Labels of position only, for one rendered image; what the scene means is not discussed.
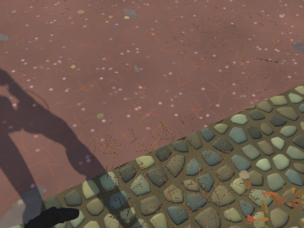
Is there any robot left hand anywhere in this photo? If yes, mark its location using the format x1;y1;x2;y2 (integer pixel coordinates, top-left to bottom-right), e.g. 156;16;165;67
25;206;80;228

